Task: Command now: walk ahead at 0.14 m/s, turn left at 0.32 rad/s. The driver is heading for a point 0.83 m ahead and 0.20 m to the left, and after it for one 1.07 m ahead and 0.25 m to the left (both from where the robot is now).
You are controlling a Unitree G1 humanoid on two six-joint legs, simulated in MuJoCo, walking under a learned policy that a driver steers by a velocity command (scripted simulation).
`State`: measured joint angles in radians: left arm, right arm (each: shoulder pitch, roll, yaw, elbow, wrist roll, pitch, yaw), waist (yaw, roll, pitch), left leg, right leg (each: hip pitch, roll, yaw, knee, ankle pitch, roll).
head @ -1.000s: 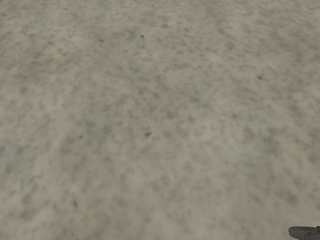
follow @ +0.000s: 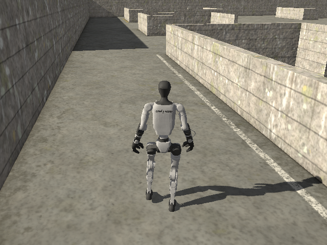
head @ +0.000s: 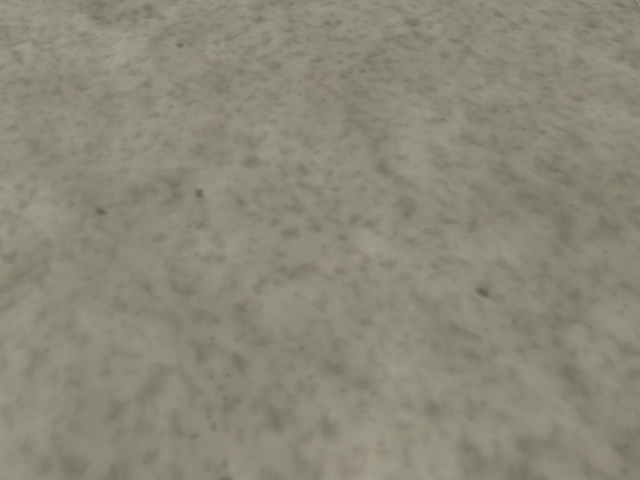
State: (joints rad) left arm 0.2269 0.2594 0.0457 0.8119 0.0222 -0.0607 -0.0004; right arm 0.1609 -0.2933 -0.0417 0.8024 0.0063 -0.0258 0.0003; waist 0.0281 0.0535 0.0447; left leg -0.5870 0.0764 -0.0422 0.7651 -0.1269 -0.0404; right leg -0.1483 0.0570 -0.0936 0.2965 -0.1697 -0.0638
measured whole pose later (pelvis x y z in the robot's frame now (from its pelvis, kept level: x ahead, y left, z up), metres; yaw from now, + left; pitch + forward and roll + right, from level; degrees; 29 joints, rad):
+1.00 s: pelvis +0.15 +0.04 +0.00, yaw +25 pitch +2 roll +0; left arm 0.37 0.29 0.06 0.87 -0.03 -0.04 0.00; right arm 0.15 -0.28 -0.05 0.69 0.03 -0.05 0.01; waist 0.09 0.01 -0.02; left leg -0.33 0.01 0.01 0.50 -0.23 0.00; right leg -0.10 -0.03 0.03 0.35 -0.29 0.01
